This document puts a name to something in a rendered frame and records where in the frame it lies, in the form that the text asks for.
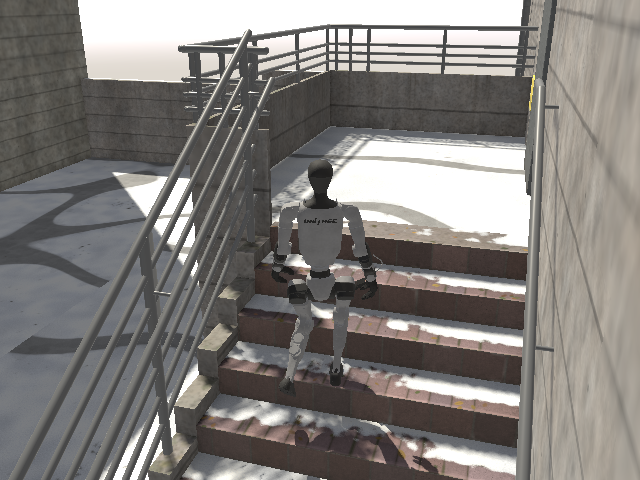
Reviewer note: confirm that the stairs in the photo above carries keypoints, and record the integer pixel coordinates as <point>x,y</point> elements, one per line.
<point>431,373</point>

